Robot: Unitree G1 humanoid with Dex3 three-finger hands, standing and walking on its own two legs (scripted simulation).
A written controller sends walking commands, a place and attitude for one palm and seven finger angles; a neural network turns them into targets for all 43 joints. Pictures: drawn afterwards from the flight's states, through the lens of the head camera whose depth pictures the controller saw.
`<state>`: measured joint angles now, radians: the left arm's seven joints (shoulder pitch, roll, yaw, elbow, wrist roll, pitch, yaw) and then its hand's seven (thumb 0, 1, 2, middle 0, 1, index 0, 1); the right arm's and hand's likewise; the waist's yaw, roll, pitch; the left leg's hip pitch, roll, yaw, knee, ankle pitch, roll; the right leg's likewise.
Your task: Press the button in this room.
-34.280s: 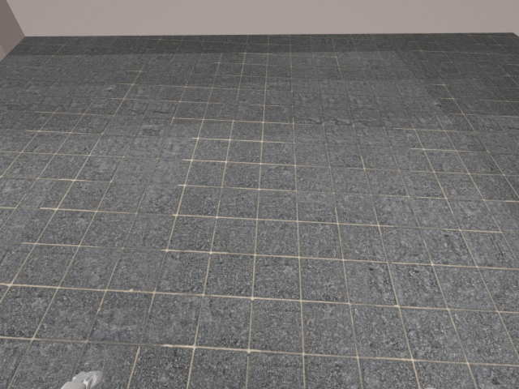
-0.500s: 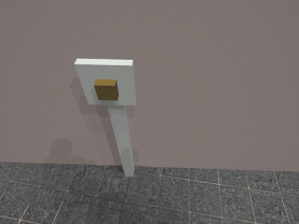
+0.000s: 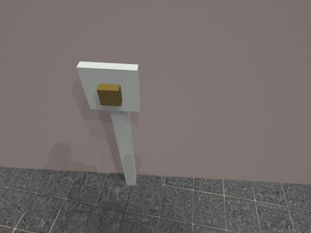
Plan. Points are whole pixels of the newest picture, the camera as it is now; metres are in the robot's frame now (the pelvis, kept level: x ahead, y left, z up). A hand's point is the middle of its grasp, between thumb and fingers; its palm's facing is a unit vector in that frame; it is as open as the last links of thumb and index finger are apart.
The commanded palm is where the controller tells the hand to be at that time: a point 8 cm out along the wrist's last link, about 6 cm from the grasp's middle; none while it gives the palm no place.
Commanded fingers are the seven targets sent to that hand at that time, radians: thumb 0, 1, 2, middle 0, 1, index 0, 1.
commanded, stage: look again from close up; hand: left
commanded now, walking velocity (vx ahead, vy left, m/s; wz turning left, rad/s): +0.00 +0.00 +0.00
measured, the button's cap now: (110, 94) +0.48 +0.18 +0.08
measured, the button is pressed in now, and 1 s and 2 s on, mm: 0 0 0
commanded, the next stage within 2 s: raise the hand and make a fist in 0.46 s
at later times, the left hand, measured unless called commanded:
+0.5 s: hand out of the picture -0.02 +0.15 -0.18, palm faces +0.05 -0.98 -0.17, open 7.4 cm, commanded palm none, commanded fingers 0.00 0.90 0.90 -0.20 -0.30 -0.20 -0.30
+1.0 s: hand (106, 230) +0.14 +0.13 -0.04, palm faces +0.03 -1.00 +0.02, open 5.3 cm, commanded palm +0.12 +0.21 -0.03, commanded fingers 0.00 0.90 0.90 -0.83 -0.99 -0.83 -0.99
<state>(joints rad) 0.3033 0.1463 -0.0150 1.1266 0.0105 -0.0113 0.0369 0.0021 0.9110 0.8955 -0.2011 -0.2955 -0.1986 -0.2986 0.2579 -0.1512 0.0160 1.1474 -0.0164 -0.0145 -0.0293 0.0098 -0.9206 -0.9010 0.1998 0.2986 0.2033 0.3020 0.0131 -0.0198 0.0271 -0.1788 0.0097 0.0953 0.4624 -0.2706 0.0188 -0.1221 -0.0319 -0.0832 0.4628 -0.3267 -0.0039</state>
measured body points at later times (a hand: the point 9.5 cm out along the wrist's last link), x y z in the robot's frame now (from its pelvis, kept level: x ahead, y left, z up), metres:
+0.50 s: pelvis +0.00 -0.01 +0.00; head +0.02 -0.01 +0.45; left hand -0.02 +0.20 -0.16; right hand -0.01 -0.23 -0.16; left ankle -0.01 +0.10 -0.74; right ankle -0.05 -0.11 -0.74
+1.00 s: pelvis -0.04 -0.03 -0.07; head -0.01 -0.02 +0.38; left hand +0.13 +0.18 -0.04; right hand +0.20 -0.28 -0.10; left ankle -0.01 +0.10 -0.74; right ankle -0.05 -0.11 -0.74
